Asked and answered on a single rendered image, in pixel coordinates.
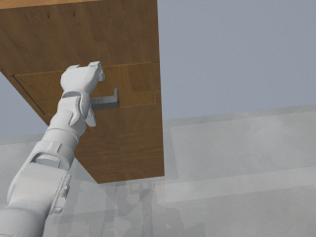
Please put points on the left robot forearm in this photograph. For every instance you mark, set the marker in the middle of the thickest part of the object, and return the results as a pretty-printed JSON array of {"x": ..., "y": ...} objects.
[{"x": 57, "y": 147}]

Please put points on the drawer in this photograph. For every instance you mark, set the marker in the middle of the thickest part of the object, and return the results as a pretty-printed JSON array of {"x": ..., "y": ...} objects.
[{"x": 133, "y": 80}]

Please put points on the robot left hand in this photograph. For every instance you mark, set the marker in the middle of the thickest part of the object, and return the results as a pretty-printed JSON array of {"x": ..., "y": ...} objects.
[{"x": 86, "y": 79}]

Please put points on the cabinet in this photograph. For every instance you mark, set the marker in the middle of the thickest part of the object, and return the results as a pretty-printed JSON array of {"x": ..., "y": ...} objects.
[{"x": 51, "y": 35}]

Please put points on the handle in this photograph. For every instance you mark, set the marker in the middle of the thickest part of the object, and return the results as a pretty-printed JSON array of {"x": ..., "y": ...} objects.
[{"x": 106, "y": 103}]

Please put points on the left robot upper arm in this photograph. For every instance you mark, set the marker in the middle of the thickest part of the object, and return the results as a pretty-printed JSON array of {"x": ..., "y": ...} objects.
[{"x": 41, "y": 191}]

